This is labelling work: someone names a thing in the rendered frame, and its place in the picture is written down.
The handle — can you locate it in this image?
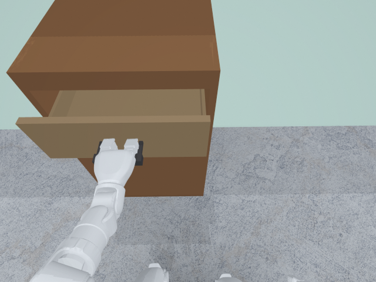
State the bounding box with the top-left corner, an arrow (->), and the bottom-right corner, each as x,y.
92,141 -> 143,166

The robot left hand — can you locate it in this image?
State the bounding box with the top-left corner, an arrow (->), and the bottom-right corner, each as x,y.
94,138 -> 139,187

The robot left thigh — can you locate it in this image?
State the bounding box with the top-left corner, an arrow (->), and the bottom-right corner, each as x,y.
134,267 -> 169,282

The robot left upper arm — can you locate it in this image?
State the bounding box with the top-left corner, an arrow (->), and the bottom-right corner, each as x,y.
35,261 -> 95,282

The cabinet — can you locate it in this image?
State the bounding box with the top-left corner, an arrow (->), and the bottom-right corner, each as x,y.
6,0 -> 220,197

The drawer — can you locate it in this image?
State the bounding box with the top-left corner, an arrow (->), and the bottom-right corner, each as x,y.
15,89 -> 211,159

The robot left forearm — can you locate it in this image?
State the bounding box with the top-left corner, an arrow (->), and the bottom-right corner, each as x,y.
29,182 -> 125,282

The robot right shin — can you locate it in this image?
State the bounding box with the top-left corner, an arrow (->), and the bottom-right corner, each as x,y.
220,273 -> 231,278

